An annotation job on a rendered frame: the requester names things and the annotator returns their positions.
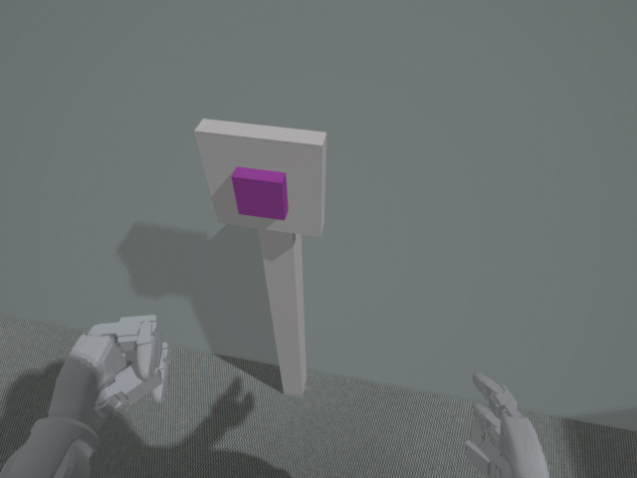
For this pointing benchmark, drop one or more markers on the left robot forearm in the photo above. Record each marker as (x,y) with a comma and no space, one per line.
(58,447)

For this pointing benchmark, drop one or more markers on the robot left hand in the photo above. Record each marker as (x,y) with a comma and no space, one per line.
(83,391)

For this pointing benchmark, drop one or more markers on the robot right hand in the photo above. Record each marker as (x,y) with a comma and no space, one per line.
(512,436)

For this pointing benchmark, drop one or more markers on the panel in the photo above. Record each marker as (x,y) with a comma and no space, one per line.
(301,154)

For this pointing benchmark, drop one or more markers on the button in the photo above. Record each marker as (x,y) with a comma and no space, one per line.
(261,193)

